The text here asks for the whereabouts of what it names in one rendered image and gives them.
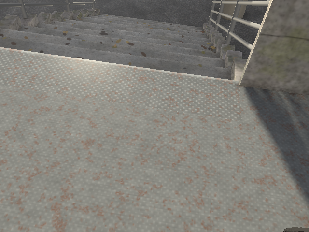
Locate stairs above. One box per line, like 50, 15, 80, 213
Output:
0, 14, 232, 80

